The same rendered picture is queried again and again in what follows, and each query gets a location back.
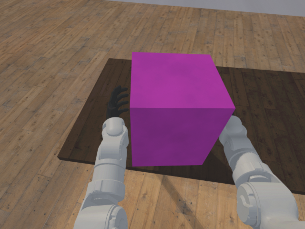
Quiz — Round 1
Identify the robot right upper arm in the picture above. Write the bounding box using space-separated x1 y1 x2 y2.
237 182 305 229

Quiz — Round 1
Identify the left robot hand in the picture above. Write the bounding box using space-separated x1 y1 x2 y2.
106 85 129 120

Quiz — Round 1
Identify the robot left upper arm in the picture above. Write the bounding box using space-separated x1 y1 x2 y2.
74 204 128 229

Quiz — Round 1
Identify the left robot forearm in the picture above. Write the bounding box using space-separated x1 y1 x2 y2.
73 117 129 228

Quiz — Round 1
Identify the table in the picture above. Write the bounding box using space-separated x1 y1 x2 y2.
57 58 305 195

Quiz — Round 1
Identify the carton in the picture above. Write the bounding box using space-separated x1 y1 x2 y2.
130 52 235 167

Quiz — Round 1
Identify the right robot forearm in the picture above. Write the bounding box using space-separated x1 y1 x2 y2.
219 115 299 217

